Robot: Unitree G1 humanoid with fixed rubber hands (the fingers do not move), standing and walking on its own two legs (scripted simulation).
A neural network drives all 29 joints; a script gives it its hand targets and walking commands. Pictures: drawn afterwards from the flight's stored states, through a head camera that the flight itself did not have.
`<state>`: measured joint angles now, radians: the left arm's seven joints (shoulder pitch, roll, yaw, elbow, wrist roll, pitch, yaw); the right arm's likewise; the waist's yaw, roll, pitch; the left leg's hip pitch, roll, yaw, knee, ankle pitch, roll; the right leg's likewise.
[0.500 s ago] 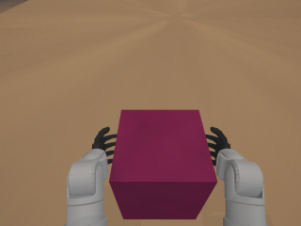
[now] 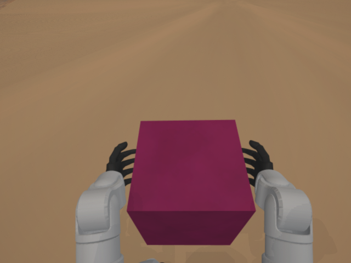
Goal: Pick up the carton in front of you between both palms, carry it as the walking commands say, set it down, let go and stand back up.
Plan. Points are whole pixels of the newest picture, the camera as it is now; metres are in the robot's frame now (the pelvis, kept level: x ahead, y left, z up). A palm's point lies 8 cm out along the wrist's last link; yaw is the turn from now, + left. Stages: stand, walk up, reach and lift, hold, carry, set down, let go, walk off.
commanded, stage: carry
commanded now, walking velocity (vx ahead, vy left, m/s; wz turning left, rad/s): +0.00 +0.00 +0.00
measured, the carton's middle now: (187, 186) +0.29 +0.00 +0.01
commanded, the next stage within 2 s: hold in 1.86 s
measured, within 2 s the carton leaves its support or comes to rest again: neither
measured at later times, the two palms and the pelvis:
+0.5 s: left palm (133, 142) +0.39 +0.14 +0.04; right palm (251, 147) +0.37 -0.16 +0.04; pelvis +0.11 +0.01 -0.02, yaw -3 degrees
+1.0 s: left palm (138, 153) +0.37 +0.13 +0.02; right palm (255, 157) +0.36 -0.17 +0.02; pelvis +0.07 +0.00 -0.02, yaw -3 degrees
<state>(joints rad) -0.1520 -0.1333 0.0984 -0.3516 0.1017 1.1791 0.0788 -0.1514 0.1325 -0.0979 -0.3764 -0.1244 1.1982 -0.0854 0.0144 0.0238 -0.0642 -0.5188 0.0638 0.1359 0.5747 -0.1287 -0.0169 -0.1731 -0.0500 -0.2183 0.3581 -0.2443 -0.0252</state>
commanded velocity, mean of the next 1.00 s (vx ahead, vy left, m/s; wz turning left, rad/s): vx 0.00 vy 0.00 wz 0.00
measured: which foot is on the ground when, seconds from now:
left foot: up 0.00-0.04, down 0.06-1.00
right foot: down 0.00-1.00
